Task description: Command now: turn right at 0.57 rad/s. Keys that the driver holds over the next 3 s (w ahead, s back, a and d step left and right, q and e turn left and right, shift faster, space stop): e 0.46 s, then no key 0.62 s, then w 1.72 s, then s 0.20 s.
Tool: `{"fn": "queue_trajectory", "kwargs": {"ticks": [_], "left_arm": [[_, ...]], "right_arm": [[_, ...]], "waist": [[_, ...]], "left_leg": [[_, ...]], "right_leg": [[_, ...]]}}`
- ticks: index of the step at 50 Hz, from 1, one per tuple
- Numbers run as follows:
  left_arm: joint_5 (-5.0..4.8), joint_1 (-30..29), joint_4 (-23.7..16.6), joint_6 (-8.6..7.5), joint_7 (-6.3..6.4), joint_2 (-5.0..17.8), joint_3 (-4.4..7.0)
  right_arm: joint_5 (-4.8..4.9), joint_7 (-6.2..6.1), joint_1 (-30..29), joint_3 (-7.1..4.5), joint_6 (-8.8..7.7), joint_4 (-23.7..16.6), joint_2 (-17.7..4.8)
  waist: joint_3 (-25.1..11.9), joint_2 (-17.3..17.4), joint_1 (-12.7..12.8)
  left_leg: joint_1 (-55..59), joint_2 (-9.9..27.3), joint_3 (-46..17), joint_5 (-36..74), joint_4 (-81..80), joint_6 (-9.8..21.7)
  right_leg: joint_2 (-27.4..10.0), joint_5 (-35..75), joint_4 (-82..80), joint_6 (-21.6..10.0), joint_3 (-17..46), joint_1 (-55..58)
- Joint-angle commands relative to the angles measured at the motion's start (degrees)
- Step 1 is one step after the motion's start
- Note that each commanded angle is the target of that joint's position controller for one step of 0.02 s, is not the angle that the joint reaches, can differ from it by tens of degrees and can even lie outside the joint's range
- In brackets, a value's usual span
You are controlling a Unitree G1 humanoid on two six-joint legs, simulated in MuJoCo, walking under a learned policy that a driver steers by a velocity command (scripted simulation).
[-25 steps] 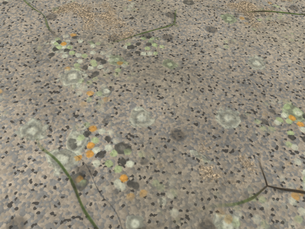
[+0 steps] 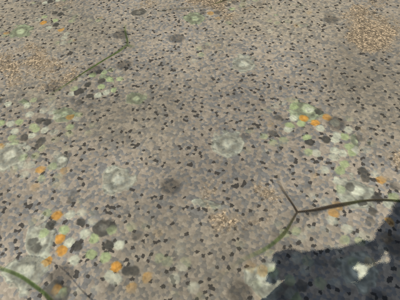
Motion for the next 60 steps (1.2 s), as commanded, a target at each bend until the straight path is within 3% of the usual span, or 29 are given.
{"fn": "queue_trajectory", "kwargs": {"ticks": [1,8,11,12,13,14,15,16,17,19,24,29,31,32,33,34,35,37,39,40,43,47,49,50,51,53,55,58,60], "left_arm": [[0.33,2.4,-3.0,-0.43,0.19,9.2,2.39],[0.89,-0.4,-4.1,0.29,-0.82,10.6,3.04],[-0.18,-4.5,-4.8,0.51,-0.84,9.6,2.79],[-0.51,-3.2,-5.5,0.24,-0.67,6.3,1.95],[-0.44,-0.5,-5.9,0.09,-0.25,4.1,1.56],[1.85,-0.5,-5.1,0.30,-0.15,9.2,2.69],[1.58,0.1,-4.0,0.49,-0.54,9.8,3.23],[1.43,1.5,-2.8,0.91,-0.95,9.2,3.23],[1.29,2.3,-2.4,1.30,-1.55,8.8,3.21],[0.78,2.0,-2.3,1.67,-2.39,8.0,2.76],[0.48,-3.3,-4.6,2.30,-2.86,5.9,1.56],[-0.26,-2.8,-4.9,1.95,-2.12,4.8,0.38],[-0.03,0.1,-3.8,1.21,-1.64,4.0,-0.08],[0.76,1.0,-3.3,0.50,-1.22,4.5,-0.28],[1.93,1.5,-3.5,-0.41,-0.79,7.9,0.06],[1.15,-0.6,-4.6,-0.91,-0.69,13.8,0.94],[1.00,1.4,-3.4,-1.38,-0.34,10.4,0.47],[1.01,-4.8,-3.3,-1.48,0.07,5.6,-1.46],[0.68,-5.6,-2.7,-1.78,0.80,5.3,-1.83],[0.60,-4.9,-2.2,-1.87,0.85,5.0,-2.03],[0.68,-4.0,-0.5,-2.05,0.84,4.9,-2.29],[0.80,-4.5,1.5,-1.91,1.08,5.2,-2.33],[0.25,-5.1,2.4,-2.09,1.27,4.6,-2.59],[0.40,-4.1,2.9,-2.33,1.15,3.6,-2.88],[0.20,-1.6,3.8,-2.25,0.79,3.1,-2.64],[0.46,-3.0,6.4,-1.98,0.98,4.3,-2.38],[0.44,-2.3,8.0,-1.98,0.86,4.7,-2.10],[1.04,-2.1,8.9,-1.58,0.55,4.8,-1.64],[1.18,-4.4,7.9,-2.07,0.05,3.1,-1.92]], "right_arm": [[0.16,-0.33,-0.7,-0.59,-0.26,-4.1,-3.6],[1.12,-0.85,0.3,-0.19,-1.42,-5.9,-4.1],[0.95,-1.60,6.3,-0.16,-2.55,-5.0,-4.3],[-0.04,-2.17,6.9,-1.07,-2.87,-5.4,-9.1],[-0.11,-2.04,1.3,-2.05,-2.57,-7.5,-14.5],[-0.70,-1.50,1.9,-1.75,-2.34,-7.6,-12.1],[-0.22,-1.20,-0.7,-0.51,-2.40,-8.3,-7.9],[0.02,-1.03,-3.5,0.01,-2.38,-8.8,-6.0],[0.00,-1.20,-4.9,0.14,-2.43,-9.3,-5.7],[-0.14,-1.42,-2.9,0.08,-2.55,-9.3,-5.8],[-0.13,-1.15,3.6,-0.90,-2.66,-7.3,-7.7],[-0.34,0.48,2.4,-1.41,-2.48,-6.1,-9.5],[0.38,0.85,1.3,-1.42,-1.99,-5.5,-9.7],[0.77,0.91,1.9,-1.28,-1.80,-4.9,-9.3],[0.54,1.16,4.1,-0.52,-1.71,-5.1,-6.3],[0.60,1.23,3.4,1.01,-1.42,-7.6,-1.4],[0.57,0.47,0.5,0.43,-0.28,-6.5,-4.6],[1.32,0.95,1.8,-0.05,0.20,-4.6,-5.4],[0.23,1.14,4.2,-0.41,0.08,-2.7,-6.0],[0.13,1.16,5.0,-0.26,0.07,-1.8,-5.5],[0.61,0.94,4.0,0.53,0.23,-0.9,-3.3],[0.94,-0.04,4.8,0.85,0.01,1.1,-3.0],[0.23,-0.49,6.4,1.21,-1.03,2.7,-3.0],[-0.37,-0.59,6.7,1.20,-1.83,2.9,-4.6],[0.40,-0.30,3.8,0.61,-2.15,3.5,-7.5],[0.63,0.47,3.5,1.30,-2.79,4.7,-4.1],[0.45,0.14,4.7,1.44,-2.99,6.4,-3.9],[0.12,0.21,6.0,0.48,-2.27,7.1,-5.8],[0.34,0.20,9.3,0.02,-2.27,8.1,-6.7]], "waist": [[-5.7,-7.9,1.3],[-6.3,-9.2,1.1],[-6.4,-7.5,-2.9],[-6.3,1.2,-1.9],[-4.2,13.7,0.4],[-4.1,8.9,0.0],[-3.2,4.8,1.7],[-1.8,3.4,2.9],[-2.5,5.1,3.3],[-3.2,6.4,1.5],[-4.4,7.0,-2.5],[-5.5,9.9,-2.2],[-5.7,8.6,0.1],[-5.5,6.2,1.2],[-7.1,-3.1,0.2],[-5.1,-16.6,-0.8],[-5.5,-11.8,2.5],[-2.5,-9.4,-1.0],[-3.0,-10.9,-1.6],[-4.1,-9.7,-1.4],[-4.1,-8.7,-0.5],[-3.6,-8.7,-0.6],[-4.2,-5.6,-2.0],[-4.7,-3.4,-1.2],[-1.9,2.1,2.2],[-0.8,2.3,-0.3],[-2.3,2.8,-0.4],[2.1,2.0,-1.2],[5.5,4.8,-2.8]], "left_leg": [[-4.1,-0.2,-1.2,-0.4,-4.4,-0.3],[6.6,-3.2,-1.2,-1.7,-17.1,1.6],[19.7,-2.6,-2.0,7.3,-36.1,3.3],[24.1,8.5,-12.4,3.5,-43.6,5.8],[23.0,21.2,-27.4,8.2,-47.3,11.8],[17.1,23.5,-25.4,16.7,-44.3,16.4],[15.2,20.0,-20.0,20.2,-43.2,16.1],[14.1,15.9,-13.6,21.9,-42.3,14.3],[16.2,13.1,-9.5,22.8,-41.6,12.9],[20.4,11.5,-5.1,29.8,-39.8,13.0],[27.5,14.8,-4.0,32.8,-37.7,14.8],[22.8,14.8,-2.1,36.6,-34.3,14.5],[20.6,13.7,-0.8,36.3,-30.7,12.6],[17.1,12.7,0.4,32.1,-28.4,9.7],[10.0,9.2,3.6,20.1,-21.1,5.6],[1.8,0.5,7.1,-7.5,-17.3,2.1],[5.3,2.3,0.9,-11.3,-10.6,2.0],[5.6,2.2,-0.7,-5.8,-8.9,2.2],[6.4,1.4,0.3,-2.0,-9.0,1.7],[7.4,1.0,0.6,-1.7,-9.3,1.4],[10.0,0.7,0.8,-1.5,-15.7,1.0],[15.3,-0.3,1.6,2.7,-27.4,1.7],[24.0,2.2,-1.0,16.4,-37.6,2.4],[26.9,6.3,-5.3,19.8,-38.6,3.0],[21.5,7.1,-6.2,21.5,-36.1,4.4],[16.3,5.8,-5.3,15.3,-38.2,4.2],[17.4,4.5,-4.6,9.4,-39.4,4.2],[14.9,4.1,-7.5,-17.0,-39.7,7.7],[16.6,9.0,-15.5,-23.9,-44.3,11.3]], "right_leg": [[-14.7,15.3,-6.0,-10.0,16.8,9.8],[-13.0,15.2,-3.8,-8.3,23.6,4.5],[-8.5,9.0,0.0,-2.7,23.6,-2.2],[-3.5,-3.3,7.7,1.0,18.1,-8.4],[7.5,-20.2,19.4,3.5,4.5,-17.6],[2.4,-22.8,31.5,4.0,4.3,-14.8],[1.6,-19.8,36.1,4.1,4.9,-13.3],[1.0,-16.2,39.7,4.6,4.1,-12.9],[0.8,-13.4,41.8,5.3,3.2,-13.9],[0.4,-12.5,41.7,7.1,1.3,-15.9],[-1.7,-14.9,30.9,8.4,-0.4,-15.5],[-1.0,-16.9,15.7,5.6,-4.4,-3.5],[-0.5,-8.5,3.0,4.1,-5.7,2.9],[-1.3,0.4,-6.8,3.5,-4.0,8.2],[-10.4,2.3,-11.7,2.1,8.3,15.3],[-24.1,22.0,-10.5,-4.9,22.9,13.0],[-24.4,22.8,-8.6,-9.6,20.3,9.2],[-18.2,18.8,-9.4,-7.6,13.0,7.1],[-14.7,24.8,-8.2,-5.9,9.0,9.1],[-14.4,27.0,-7.5,-5.8,8.0,9.9],[-14.1,23.2,-6.9,-5.9,7.8,9.8],[-13.9,15.6,-5.9,-5.5,10.2,7.6],[-12.5,8.6,-5.4,-2.0,10.3,2.8],[-10.7,4.5,-4.8,-0.2,9.6,0.7],[-6.5,1.2,-7.3,0.6,6.4,2.3],[-6.5,2.1,-6.2,1.0,5.7,7.8],[-6.4,-0.6,-5.3,0.4,5.3,8.7],[-3.3,-23.5,-1.7,-1.4,3.9,-0.8],[-1.8,-22.2,4.2,-1.0,1.4,-8.2]]}}
Next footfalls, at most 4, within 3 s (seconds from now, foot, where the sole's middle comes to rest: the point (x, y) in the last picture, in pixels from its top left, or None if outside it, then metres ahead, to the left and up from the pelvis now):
0.24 left None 0.05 0.12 -0.78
0.66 right None -0.04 -0.08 -0.78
1.00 left None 0.03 0.12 -0.78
1.80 left None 0.37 -0.05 -0.78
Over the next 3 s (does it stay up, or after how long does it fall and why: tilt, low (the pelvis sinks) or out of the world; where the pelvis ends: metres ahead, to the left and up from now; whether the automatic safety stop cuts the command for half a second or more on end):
stays up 0.79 -0.28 -0.01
